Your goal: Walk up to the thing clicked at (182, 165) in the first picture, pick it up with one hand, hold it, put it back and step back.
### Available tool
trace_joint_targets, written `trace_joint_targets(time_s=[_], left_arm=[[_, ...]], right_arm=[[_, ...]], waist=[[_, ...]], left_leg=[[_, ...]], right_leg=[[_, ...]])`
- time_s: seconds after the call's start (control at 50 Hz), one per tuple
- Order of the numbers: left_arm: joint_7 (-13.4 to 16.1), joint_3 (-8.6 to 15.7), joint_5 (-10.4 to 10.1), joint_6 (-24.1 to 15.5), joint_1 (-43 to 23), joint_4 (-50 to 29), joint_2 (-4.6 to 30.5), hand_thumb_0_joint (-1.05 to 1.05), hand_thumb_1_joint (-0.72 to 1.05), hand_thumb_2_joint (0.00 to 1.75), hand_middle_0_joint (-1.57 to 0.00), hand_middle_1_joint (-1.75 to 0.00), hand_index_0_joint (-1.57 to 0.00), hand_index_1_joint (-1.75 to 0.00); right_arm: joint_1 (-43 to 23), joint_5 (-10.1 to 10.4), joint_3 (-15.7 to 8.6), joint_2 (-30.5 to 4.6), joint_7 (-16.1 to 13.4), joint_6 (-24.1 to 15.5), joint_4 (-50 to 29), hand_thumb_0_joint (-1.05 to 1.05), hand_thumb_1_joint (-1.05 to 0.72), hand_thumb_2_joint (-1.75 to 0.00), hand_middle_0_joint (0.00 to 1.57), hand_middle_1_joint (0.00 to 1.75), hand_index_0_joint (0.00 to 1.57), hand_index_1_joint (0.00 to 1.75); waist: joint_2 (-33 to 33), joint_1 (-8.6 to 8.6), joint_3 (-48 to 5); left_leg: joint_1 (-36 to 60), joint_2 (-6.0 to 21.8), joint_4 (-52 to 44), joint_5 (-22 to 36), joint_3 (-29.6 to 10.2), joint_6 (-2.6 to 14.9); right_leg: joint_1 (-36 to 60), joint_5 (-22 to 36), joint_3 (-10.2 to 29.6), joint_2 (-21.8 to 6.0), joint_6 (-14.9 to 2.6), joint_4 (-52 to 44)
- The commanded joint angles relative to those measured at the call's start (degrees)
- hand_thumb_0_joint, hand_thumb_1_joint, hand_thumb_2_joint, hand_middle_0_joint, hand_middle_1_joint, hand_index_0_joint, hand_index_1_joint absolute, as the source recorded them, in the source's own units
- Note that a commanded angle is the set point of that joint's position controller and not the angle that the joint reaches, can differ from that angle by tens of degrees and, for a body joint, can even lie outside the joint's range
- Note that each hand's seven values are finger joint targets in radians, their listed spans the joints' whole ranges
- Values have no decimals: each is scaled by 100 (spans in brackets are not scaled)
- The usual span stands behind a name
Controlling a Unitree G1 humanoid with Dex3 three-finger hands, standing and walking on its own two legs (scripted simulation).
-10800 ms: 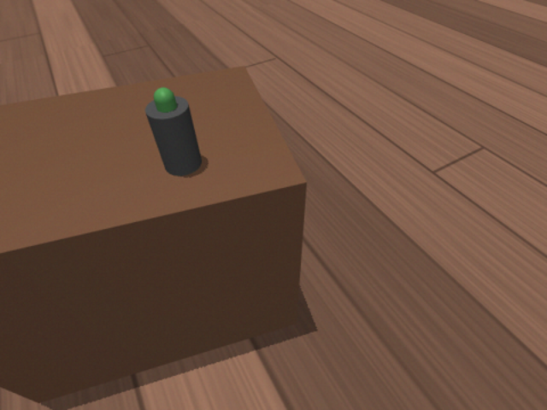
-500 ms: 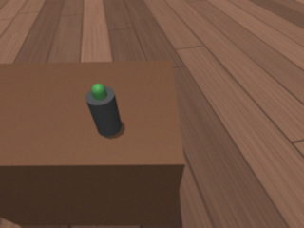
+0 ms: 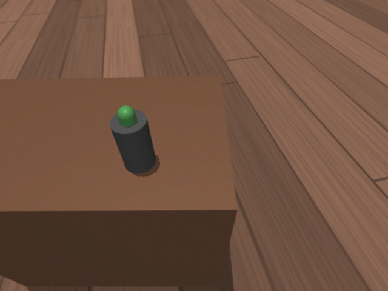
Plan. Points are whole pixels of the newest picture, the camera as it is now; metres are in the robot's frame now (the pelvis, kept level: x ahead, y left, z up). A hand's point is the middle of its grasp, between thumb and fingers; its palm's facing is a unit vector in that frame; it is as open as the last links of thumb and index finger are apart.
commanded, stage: stand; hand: left
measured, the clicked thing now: (133, 137) +0.47 +0.16 +0.06
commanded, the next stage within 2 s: rise first in 0.22 s
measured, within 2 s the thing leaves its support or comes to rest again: neither
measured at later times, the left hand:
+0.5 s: hand out of the picture +0.15 +0.24 -0.14, palm faces +0.14 -0.94 -0.30, open 9.5 cm
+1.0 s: hand (62, 267) +0.19 +0.27 +0.00, palm faces +0.30 -0.89 -0.35, open 17.1 cm
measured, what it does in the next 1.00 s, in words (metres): stands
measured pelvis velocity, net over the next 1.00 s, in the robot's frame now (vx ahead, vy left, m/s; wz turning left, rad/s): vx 0.01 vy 0.01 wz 0.02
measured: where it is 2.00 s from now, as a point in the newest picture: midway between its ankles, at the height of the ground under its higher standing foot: outside the picture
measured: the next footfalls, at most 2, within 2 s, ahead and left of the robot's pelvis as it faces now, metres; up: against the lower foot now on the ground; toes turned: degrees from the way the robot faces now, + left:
none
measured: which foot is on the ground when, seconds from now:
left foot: down 0.00-1.00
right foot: down 0.00-1.00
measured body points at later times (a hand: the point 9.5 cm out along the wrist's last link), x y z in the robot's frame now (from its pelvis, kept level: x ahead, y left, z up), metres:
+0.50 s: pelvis -0.01 +0.00 -0.01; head +0.03 +0.00 +0.44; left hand +0.14 +0.29 -0.11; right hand +0.14 -0.29 -0.12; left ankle -0.01 +0.14 -0.75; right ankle -0.02 -0.12 -0.75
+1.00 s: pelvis +0.01 +0.01 +0.00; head +0.00 -0.01 +0.44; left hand +0.17 +0.31 +0.02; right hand +0.17 -0.25 -0.08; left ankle -0.01 +0.14 -0.75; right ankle -0.02 -0.12 -0.75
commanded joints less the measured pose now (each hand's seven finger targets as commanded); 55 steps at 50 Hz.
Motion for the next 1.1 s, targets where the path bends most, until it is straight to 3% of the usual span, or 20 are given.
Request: trace_joint_targets(time_s=[0.0, 0.28, 0.3, 0.32, 0.34, 0.36, 0.38, 0.4, 0.44, 0.46, 0.48, 0.54, 0.62, 0.68, 0.7, 0.78, 0.96, 0.98, 1.04, 1.08], left_arm=[[113, 249, 16, -113, -180, -317, 1243, 0, 90, 90, -20, -30, -20, -30], [111, 251, 24, -112, -159, -318, 1232, 0, 90, 90, -20, -30, -20, -30], [107, 253, 18, -110, -192, -316, 1252, 0, 82, 82, -12, -22, -12, -22], [138, 41, -432, -547, -2202, -2327, -16, 0, 74, 74, -5, -14, -4, -14], [287, 154, -619, -752, -2068, -2525, 512, 0, 66, 66, -7, -7, -4, -10], [389, 401, -566, -698, -1388, -1889, 974, 0, 58, 58, -7, -8, -5, -10], [413, 743, -566, -617, -855, -1515, 1232, 0, 50, 50, -8, -8, -5, -10], [441, 918, -548, -540, -627, -1642, 1196, 0, 42, 42, -8, -8, -6, -10], [530, 879, -517, -641, -1047, -2423, 1113, 0, 26, 27, -7, -7, -6, -8], [540, 968, -455, -580, -309, -2074, 1019, 0, 20, 25, -7, -7, -6, -7], [515, 1067, -360, -523, -158, -1905, 940, 0, 16, 22, -6, -6, -6, -6], [518, 1326, -248, -500, 202, -2675, 1008, 0, 3, 13, -5, -5, -7, -3], [485, 1133, -315, -450, 333, -3661, 593, 0, -19, 8, -5, -5, -6, -4], [530, 1243, -325, -504, 193, -4510, 717, 0, -30, 9, -4, -4, -3, -5], [530, 1050, -322, -530, 166, -4847, 537, 0, -35, 8, -4, -4, -3, -5], [611, 1491, -321, -611, 357, -5900, 899, 0, -51, 5, -4, -4, -2, -6], [459, 1690, -350, -649, 1653, -6677, 616, 0, -52, 3, -4, -3, -3, -4], [427, 1566, -367, -726, 1356, -7311, 548, 0, -52, 2, -4, -3, -3, -4], [408, 1826, -364, -807, 1249, -7424, 763, 0, -53, 3, -4, -3, -2, -4], [399, 1926, -368, -896, 1179, -7604, 825, 0, -53, 3, -4, -3, -2, -5]], right_arm=[[-182, -18, -230, -1205, -89, -132, -329, 0, -90, -90, 20, 30, 20, 30], [-254, -6, -226, -1226, -96, -149, -341, 0, -90, -90, 20, 30, 20, 30], [-197, -13, -205, -1171, -91, -152, -333, 0, -82, -82, 12, 22, 12, 22], [-2207, 581, -35, -109, -165, -803, -2343, 0, -74, -74, 5, 14, 5, 14], [-1966, 631, -85, -398, -263, -901, -2484, 0, -66, -66, 5, 6, 5, 6], [-1354, 588, -413, -974, -394, -827, -1813, 0, -58, -58, 5, 5, 5, 5], [-1070, 555, -603, -1080, -396, -736, -1524, 0, -50, -50, 5, 5, 5, 5], [-1028, 558, -794, -1129, -446, -730, -1482, 0, -42, -42, 5, 5, 5, 5], [-992, 503, -811, -973, -528, -802, -1874, 0, -27, -26, 5, 5, 5, 5], [-567, 469, -847, -868, -533, -769, -1783, 0, -23, -23, 5, 5, 5, 5], [-186, 378, -978, -783, -495, -690, -1570, 0, -16, -21, 5, 5, 5, 5], [-15, 330, -996, -645, -471, -613, -2292, 0, 2, -15, 5, 5, 5, 5], [205, 383, -651, -158, -422, -500, -2962, 0, 21, -10, 5, 5, 5, 5], [43, 368, -641, -228, -453, -533, -3691, 0, 36, -7, 5, 5, 5, 5], [-73, 375, -611, -183, -463, -558, -3938, 0, 40, -5, 5, 5, 5, 5], [236, 304, -719, -342, -519, -628, -4453, 0, 52, -2, 5, 5, 5, 5], [1041, 242, -984, -154, -400, -605, -4016, 0, 56, -2, 5, 5, 5, 5], [692, 266, -699, 163, -333, -610, -4126, 0, 56, -2, 5, 5, 5, 5], [247, 234, -1008, -252, -335, -632, -4560, 0, 57, -1, 5, 5, 5, 5], [226, 220, -980, -160, -335, -619, -4264, 0, 57, -1, 5, 5, 5, 5]], waist=[[-45, 2, -335], [58, 26, -402], [5, 7, -412], [310, -174, -451], [-194, 82, -655], [-72, -103, -349], [13, 80, -187], [-3, 99, -615], [157, 88, -1550], [112, 65, -1394], [66, 11, -1158], [34, 180, -1604], [82, 156, -1161], [118, 143, -943], [154, 96, -859], [228, 135, -1025], [97, 190, -445], [300, 293, -457], [-23, 251, -542], [179, 322, -369]], left_leg=[[159, 586, -195, 927, -456, 232], [274, 608, -145, 1179, -450, 240], [240, 608, -170, 1216, -452, 230], [-650, -247, 429, 644, 105, 157], [-303, -186, 195, 333, 81, 177], [-359, -190, 128, 114, 88, 186], [-615, -174, 271, 116, 140, 145], [-524, -166, 388, 523, 120, 120], [-128, -155, 534, 1137, 112, 131], [-224, -157, 530, 1214, 79, 152], [-387, -171, 536, 1143, 72, 176], [-108, -228, 479, 1508, 116, 168], [-182, -239, 364, 1470, 155, 141], [-231, -223, 281, 1120, 180, 155], [-200, -216, 250, 1083, 164, 160], [20, -189, 283, 1244, 137, 144], [9, -159, 291, 1430, 119, 154], [-7, -165, 272, 1456, 107, 142], [38, -184, 318, 1520, 108, 173], [-24, -212, 270, 1174, 120, 178]], right_leg=[[-121, 1124, 457, -677, -173, -301], [-76, 1391, 472, -698, -167, -271], [-39, 1401, 457, -695, -181, -247], [-804, 830, -84, 26, -80, 219], [-356, 441, -132, 21, -65, 63], [-610, 306, -121, 32, -99, 16], [-611, 273, -139, 56, -100, 132], [-564, 638, -166, 82, -114, 281], [-262, 1299, -129, 69, -83, 435], [-352, 1402, -140, 87, -80, 419], [-526, 1346, -136, 101, -94, 409], [-167, 1653, -164, 68, -68, 352], [-337, 1533, -233, 53, -63, 255], [-379, 1170, -237, 41, -80, 158], [-412, 1125, -248, 39, -91, 155], [-165, 1250, -268, 74, -98, 179], [-156, 1414, -364, 119, -104, 196], [-134, 1405, -366, 107, -120, 224], [-77, 1515, -332, 68, -62, 182], [-161, 1161, -305, 48, -74, 128]])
